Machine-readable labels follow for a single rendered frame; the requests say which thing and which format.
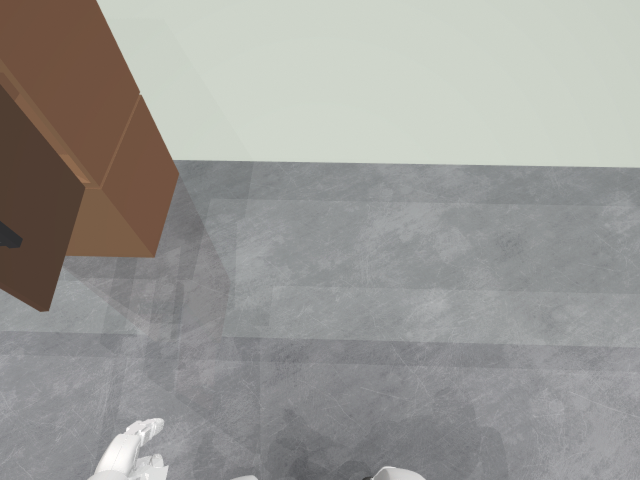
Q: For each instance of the robot left hand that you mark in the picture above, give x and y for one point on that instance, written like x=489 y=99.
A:
x=122 y=453

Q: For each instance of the cupboard door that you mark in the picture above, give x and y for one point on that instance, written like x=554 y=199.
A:
x=40 y=198

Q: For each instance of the handle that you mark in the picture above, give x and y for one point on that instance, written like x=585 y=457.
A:
x=8 y=237

